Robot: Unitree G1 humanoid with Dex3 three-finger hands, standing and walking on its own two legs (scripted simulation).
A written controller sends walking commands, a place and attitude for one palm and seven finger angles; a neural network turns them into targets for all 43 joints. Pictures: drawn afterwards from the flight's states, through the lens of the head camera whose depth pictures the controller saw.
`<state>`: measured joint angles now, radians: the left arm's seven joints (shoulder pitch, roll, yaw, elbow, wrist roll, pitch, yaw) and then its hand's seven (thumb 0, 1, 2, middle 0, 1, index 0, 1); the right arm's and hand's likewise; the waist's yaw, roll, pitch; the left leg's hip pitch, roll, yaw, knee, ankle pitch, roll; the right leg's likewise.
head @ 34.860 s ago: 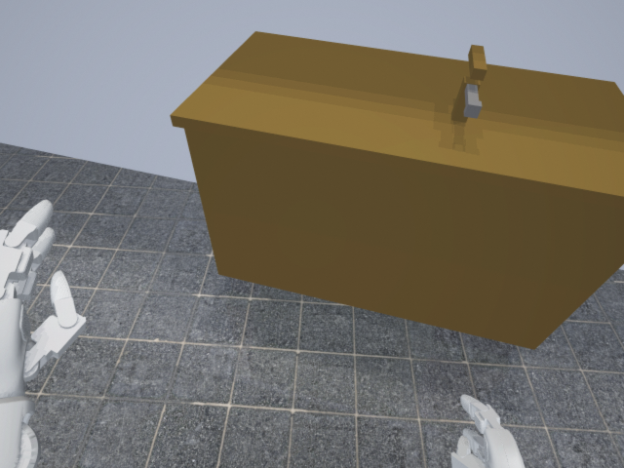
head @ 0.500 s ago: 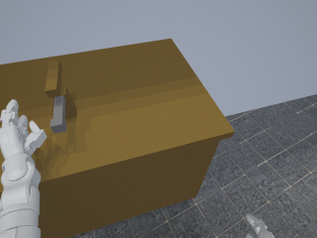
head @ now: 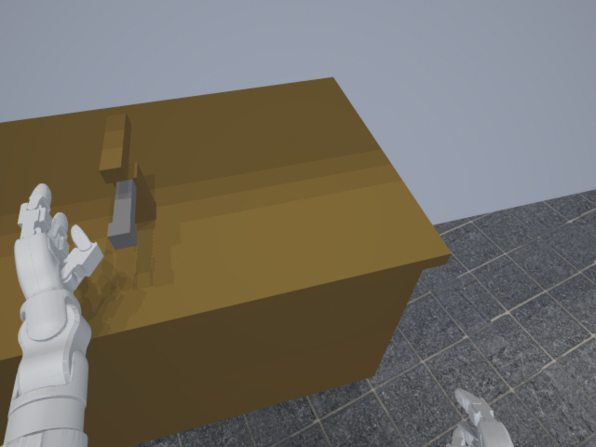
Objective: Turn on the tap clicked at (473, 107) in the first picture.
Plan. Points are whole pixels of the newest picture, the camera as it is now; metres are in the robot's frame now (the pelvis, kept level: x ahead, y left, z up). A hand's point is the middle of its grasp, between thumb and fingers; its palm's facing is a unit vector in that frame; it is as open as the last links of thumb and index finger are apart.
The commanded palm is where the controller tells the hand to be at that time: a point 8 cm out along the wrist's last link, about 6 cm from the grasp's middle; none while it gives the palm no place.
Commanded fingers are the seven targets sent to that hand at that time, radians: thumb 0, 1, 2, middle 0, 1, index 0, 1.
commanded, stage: push the lever round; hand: left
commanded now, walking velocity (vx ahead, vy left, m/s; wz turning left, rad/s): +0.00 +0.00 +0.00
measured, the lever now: (122, 234) +0.36 +0.27 +0.10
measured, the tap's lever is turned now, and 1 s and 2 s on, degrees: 0 16 39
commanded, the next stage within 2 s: none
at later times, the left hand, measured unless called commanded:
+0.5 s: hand (125, 246) +0.34 +0.26 +0.10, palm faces +0.53 -0.85 -0.09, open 7.8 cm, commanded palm +0.30 +0.29 +0.10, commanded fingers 0.00 0.90 0.90 -0.15 -0.15 -0.15 -0.15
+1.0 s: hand (142, 242) +0.35 +0.24 +0.10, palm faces +0.60 -0.80 -0.06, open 7.8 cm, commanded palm +0.30 +0.26 +0.10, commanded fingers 0.00 0.90 0.90 -0.15 -0.15 -0.15 -0.15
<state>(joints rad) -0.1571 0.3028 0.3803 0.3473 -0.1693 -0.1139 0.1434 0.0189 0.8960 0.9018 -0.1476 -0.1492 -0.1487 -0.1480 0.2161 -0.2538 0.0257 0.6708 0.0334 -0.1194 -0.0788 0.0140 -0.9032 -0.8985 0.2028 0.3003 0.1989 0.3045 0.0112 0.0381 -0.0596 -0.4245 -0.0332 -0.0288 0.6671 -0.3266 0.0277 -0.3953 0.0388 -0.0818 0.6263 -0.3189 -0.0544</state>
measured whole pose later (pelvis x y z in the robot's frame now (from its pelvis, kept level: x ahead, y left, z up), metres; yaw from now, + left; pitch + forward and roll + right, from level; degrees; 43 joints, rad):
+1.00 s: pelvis +0.00 -0.02 +0.00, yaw +0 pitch +5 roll +0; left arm -0.21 0.20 0.29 0.35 -0.11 -0.09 0.37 0.02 0.91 0.90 -0.15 -0.15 -0.15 -0.15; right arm 0.20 -0.26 0.02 0.68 0.02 -0.07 -0.06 0.01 -0.90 -0.90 0.20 0.30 0.20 0.30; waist 0.00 0.04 -0.06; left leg -0.43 -0.02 -0.04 0.67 -0.32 0.01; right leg -0.40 0.05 -0.09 0.63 -0.32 -0.08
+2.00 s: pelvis -0.01 -0.01 +0.00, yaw +1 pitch +5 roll +0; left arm -0.42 0.01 0.19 0.46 0.03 0.01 0.77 0.02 0.94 0.91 -0.15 -0.15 -0.13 -0.14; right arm 0.16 -0.21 -0.01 0.74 -0.04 -0.01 -0.02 0.01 -0.90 -0.90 0.20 0.30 0.20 0.30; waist -0.01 0.03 -0.08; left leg -0.46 -0.03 -0.05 0.68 -0.32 0.01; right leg -0.43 0.04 -0.11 0.65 -0.33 -0.07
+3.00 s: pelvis +0.00 -0.04 -0.01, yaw +1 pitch +10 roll +1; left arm -0.68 0.02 0.35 0.73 0.11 0.02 0.92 0.00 0.91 0.92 -0.15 -0.15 -0.15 -0.15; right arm 0.24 -0.22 -0.04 0.77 -0.08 0.00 0.03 0.01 -0.91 -0.90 0.20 0.30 0.20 0.30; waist -0.06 0.03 -0.13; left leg -0.56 -0.01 -0.06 0.70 -0.33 -0.02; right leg -0.54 0.06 -0.11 0.69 -0.34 -0.11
